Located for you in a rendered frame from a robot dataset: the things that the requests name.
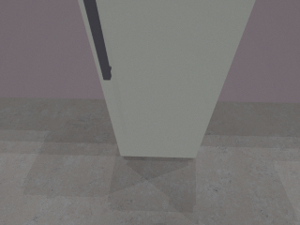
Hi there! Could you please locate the handle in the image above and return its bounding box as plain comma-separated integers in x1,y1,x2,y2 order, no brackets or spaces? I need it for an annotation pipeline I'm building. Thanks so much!
83,0,112,81

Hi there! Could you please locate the fridge door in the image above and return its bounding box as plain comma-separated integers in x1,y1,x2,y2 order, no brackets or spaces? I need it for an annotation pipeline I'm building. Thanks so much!
79,0,256,158

